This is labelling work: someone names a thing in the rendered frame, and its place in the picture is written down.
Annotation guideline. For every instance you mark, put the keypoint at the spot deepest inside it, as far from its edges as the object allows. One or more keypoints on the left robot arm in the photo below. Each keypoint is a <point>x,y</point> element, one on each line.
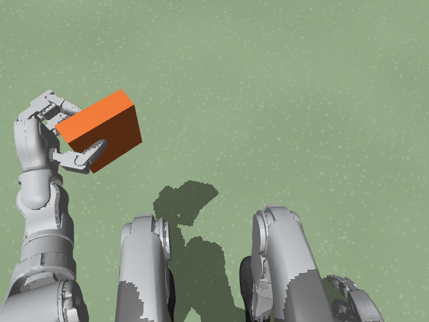
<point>43,285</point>

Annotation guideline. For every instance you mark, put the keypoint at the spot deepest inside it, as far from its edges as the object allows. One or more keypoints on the right robot foot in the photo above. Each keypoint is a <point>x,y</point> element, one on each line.
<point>246,286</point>

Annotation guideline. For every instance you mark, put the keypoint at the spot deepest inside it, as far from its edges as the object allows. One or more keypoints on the right robot hand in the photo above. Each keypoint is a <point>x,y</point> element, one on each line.
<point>360,307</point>

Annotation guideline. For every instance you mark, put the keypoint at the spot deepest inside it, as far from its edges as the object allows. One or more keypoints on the left robot hand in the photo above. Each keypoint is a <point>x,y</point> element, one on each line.
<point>37,145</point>

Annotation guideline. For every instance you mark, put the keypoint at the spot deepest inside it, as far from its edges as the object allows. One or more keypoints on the carton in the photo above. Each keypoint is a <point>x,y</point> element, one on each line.
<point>113,119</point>

